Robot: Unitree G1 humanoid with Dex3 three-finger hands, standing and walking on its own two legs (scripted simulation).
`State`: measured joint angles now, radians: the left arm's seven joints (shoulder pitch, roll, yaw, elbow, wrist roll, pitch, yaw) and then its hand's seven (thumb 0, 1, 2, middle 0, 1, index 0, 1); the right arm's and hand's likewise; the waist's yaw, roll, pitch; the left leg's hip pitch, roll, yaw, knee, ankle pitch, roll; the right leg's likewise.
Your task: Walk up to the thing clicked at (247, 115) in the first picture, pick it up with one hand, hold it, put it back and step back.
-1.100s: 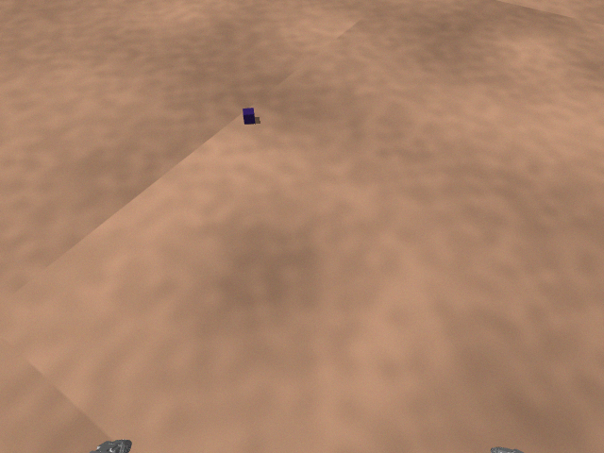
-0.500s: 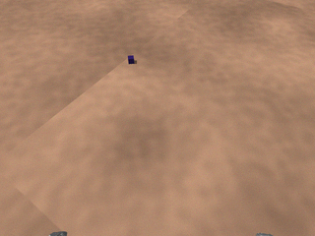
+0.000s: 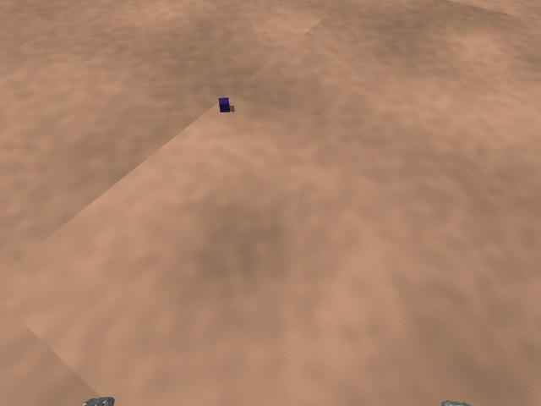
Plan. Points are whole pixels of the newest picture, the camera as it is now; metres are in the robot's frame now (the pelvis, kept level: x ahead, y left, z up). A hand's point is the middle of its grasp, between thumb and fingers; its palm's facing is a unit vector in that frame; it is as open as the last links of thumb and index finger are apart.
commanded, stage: stand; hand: left
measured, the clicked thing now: (224, 104) +1.78 +0.31 -0.75
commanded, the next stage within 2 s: walk up in 0.02 s
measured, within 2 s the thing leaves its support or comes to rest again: neither
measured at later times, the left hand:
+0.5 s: hand (69, 305) +0.28 +0.39 -0.13, palm faces -0.36 -0.79 -0.49, open 7.4 cm
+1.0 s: hand (123, 178) +0.63 +0.40 -0.16, palm faces -0.51 -0.69 -0.51, open 7.4 cm
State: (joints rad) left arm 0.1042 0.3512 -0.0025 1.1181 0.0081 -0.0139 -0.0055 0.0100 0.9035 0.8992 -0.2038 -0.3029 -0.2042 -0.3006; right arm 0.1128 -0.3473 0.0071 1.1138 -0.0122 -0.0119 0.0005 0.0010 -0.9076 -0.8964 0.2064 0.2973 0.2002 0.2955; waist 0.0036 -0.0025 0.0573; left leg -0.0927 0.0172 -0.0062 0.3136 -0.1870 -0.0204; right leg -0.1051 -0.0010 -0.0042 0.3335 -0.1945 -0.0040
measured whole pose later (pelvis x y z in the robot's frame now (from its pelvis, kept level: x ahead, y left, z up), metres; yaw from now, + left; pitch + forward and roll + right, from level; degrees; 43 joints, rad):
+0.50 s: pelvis +0.12 +0.11 +0.00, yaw -19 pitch +2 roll -1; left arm 0.27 0.49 0.05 0.99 -0.01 -0.04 -0.01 0.02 0.90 0.90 -0.20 -0.30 -0.20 -0.30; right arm 0.24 -0.43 -0.09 0.82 -0.06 -0.02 0.10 0.00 -0.91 -0.90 0.21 0.30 0.20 0.30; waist -0.07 0.04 0.01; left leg -0.09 -0.01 0.03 0.36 -0.32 0.04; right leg -0.52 -0.04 -0.04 0.98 -0.39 -0.02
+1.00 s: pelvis +0.41 +0.19 -0.04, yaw -35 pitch -3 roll -3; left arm 0.30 0.42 0.03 0.91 0.02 -0.09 0.04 0.01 0.89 0.90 -0.21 -0.30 -0.21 -0.30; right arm 0.17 -0.51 -0.11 0.67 -0.06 0.04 0.17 0.00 -0.91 -0.90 0.21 0.30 0.20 0.30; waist -0.02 0.11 0.05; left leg -0.59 0.18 -0.11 0.86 -0.21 -0.01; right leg -0.28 -0.13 0.06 0.65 -0.34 0.03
